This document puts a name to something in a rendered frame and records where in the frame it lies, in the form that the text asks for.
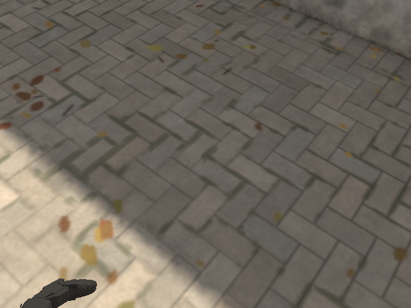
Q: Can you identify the left robot hand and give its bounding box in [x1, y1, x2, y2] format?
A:
[20, 278, 97, 308]

